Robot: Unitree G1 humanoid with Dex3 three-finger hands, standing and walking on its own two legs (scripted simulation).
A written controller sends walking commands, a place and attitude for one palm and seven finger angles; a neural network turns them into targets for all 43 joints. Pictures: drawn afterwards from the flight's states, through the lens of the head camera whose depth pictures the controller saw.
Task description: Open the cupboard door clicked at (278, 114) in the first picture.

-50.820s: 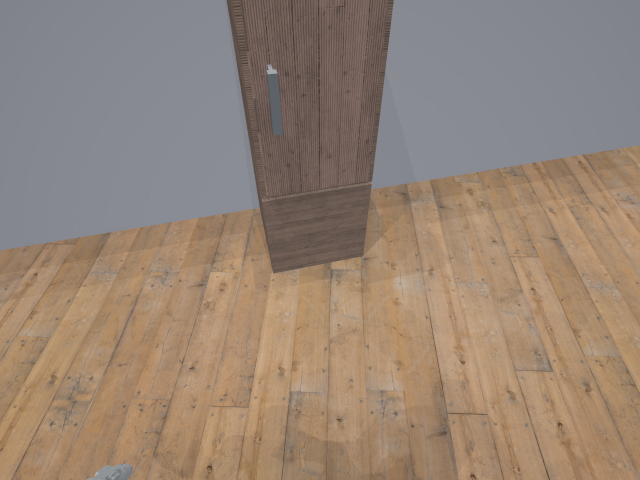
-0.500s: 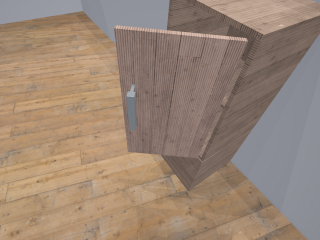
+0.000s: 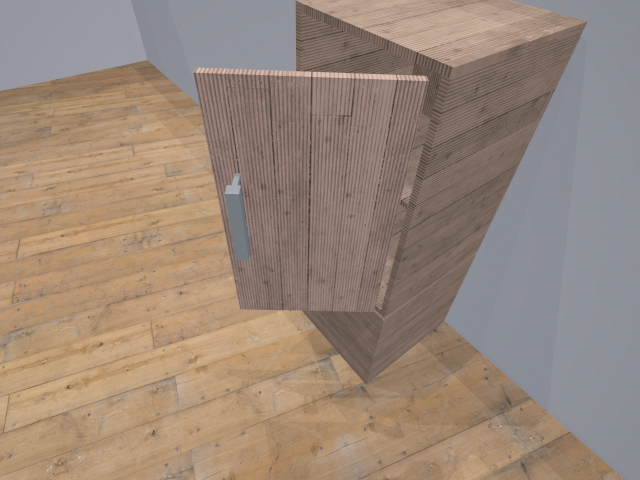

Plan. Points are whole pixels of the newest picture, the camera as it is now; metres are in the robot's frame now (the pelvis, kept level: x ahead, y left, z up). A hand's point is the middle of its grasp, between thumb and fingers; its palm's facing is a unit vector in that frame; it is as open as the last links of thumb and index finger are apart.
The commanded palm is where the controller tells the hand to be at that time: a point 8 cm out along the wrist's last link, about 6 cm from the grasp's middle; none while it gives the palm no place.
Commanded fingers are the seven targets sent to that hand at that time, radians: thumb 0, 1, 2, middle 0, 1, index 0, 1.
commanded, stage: come to a stop and stand still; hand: left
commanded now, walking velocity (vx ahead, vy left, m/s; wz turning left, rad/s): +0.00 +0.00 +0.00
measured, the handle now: (240, 217) +0.56 +0.17 -0.01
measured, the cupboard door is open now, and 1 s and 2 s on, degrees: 52 52 52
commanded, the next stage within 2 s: look again from close up in 0.12 s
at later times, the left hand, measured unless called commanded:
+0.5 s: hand out of the picture +0.02 +0.20 -0.18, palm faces +0.01 -0.98 -0.22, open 7.3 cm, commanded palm none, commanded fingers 0.00 0.90 0.90 -0.20 -0.30 -0.20 -0.30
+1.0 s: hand (158, 409) +0.21 +0.22 -0.02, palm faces +0.26 -0.95 -0.15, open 7.6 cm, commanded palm +0.14 +0.27 -0.06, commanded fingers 0.00 0.67 0.80 -0.22 -0.45 -0.22 -0.45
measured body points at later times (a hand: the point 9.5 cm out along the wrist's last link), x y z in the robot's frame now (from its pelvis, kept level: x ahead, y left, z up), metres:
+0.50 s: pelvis +0.02 +0.03 -0.01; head +0.02 +0.02 +0.44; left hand +0.02 +0.25 -0.16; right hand +0.00 -0.18 -0.17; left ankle +0.07 +0.11 -0.74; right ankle -0.04 -0.11 -0.74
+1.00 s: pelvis +0.01 +0.02 -0.02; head +0.01 +0.01 +0.43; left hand +0.19 +0.26 -0.01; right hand +0.14 -0.23 -0.12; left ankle +0.07 +0.11 -0.74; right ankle -0.01 -0.10 -0.74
